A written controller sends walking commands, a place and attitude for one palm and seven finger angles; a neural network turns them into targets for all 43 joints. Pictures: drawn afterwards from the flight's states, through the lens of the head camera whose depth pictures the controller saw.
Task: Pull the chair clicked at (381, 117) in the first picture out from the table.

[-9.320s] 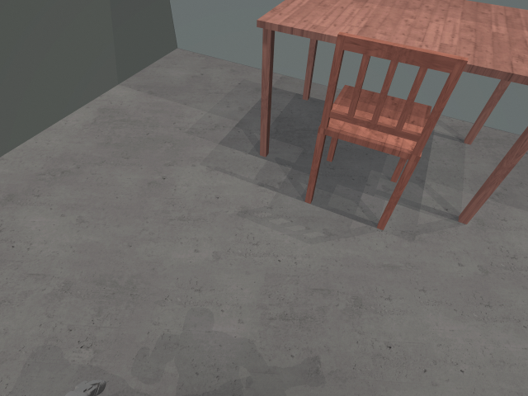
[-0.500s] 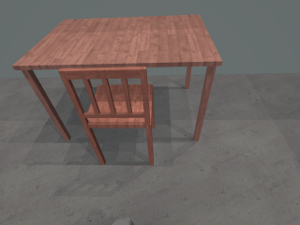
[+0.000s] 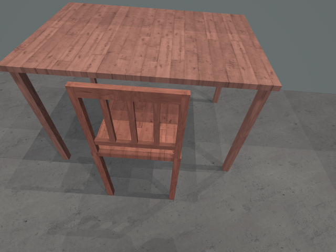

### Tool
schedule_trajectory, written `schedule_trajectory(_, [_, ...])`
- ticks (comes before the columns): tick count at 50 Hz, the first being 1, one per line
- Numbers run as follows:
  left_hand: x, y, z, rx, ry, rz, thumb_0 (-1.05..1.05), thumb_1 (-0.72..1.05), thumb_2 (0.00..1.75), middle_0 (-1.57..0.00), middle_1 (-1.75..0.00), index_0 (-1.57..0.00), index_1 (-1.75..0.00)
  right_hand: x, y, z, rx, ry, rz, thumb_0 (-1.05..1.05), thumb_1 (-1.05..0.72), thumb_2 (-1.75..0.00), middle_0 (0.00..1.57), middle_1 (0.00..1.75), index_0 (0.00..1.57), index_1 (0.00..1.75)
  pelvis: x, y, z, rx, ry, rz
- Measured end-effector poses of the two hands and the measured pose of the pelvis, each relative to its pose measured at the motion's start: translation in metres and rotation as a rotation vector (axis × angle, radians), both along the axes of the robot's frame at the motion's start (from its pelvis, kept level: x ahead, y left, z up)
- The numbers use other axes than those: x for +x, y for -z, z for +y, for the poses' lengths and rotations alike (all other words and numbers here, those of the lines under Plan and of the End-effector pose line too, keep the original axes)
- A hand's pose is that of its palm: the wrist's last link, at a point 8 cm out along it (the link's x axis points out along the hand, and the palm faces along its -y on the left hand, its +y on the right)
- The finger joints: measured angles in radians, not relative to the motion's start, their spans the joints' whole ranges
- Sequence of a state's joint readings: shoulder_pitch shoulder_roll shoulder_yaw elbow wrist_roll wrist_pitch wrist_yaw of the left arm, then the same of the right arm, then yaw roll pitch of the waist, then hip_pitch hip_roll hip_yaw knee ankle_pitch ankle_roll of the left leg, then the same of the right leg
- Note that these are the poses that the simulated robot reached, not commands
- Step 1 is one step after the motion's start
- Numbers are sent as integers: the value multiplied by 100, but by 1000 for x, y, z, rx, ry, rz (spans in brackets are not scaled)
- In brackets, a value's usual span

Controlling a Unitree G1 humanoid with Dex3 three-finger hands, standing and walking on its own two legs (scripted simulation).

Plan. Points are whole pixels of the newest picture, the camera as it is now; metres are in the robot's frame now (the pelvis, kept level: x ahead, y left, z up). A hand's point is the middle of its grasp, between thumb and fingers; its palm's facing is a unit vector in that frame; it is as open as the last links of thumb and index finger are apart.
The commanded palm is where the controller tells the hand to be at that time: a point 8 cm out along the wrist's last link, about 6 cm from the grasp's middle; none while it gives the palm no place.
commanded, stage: take the last steps up to it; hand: left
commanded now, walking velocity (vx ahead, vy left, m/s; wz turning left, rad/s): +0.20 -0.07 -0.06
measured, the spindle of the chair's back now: (132, 122) +0.56 +0.19 -0.10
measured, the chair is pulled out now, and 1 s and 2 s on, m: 0.00 0.00 0.00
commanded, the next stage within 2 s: come to a stop and stand still in 0.14 s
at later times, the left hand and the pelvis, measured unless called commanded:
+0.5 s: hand (125, 227) +0.21 +0.14 -0.16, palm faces -0.01 -0.97 -0.23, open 7.2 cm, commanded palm none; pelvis +0.11 -0.03 -0.01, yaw +0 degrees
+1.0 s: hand out of the picture +0.10 +0.24 -0.16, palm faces +0.00 -0.97 -0.26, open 7.4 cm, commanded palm none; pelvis +0.07 +0.04 +0.00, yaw -3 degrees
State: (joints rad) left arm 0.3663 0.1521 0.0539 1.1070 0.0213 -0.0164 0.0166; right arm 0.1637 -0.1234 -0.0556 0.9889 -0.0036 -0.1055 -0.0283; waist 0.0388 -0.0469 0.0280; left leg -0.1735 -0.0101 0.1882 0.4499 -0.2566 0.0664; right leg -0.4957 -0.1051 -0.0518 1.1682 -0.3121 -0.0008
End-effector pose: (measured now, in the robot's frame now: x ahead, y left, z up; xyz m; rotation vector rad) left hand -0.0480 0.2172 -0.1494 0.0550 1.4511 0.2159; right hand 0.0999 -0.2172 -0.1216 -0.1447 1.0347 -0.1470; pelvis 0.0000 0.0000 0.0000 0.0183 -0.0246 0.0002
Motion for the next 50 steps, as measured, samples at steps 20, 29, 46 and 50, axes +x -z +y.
schedule_trajectory(20, [263,-14,-32,63,219,-295,0,91,90,-20,-30,-20,-30,-59,43,-25,79,161,514,1,-91,-90,19,30,20,30,114,11,-31,-14,14,-18])
schedule_trajectory(29, [242,-15,-12,82,155,-244,-1,93,90,-21,-30,-21,-30,-2,37,-18,64,99,394,1,-91,-90,19,30,20,30,101,5,-19,-4,8,0])
schedule_trajectory(46, [151,-16,74,105,130,-163,1,91,90,-20,-30,-20,-30,18,19,24,-9,38,96,1,-91,-90,20,30,20,30,79,6,42,-10,47,-20])
schedule_trajectory(50, [139,-21,73,98,139,-126,1,91,90,-20,-30,-20,-30,-1,20,24,-10,34,152,1,-90,-90,20,30,21,30,71,3,42,-9,50,2])
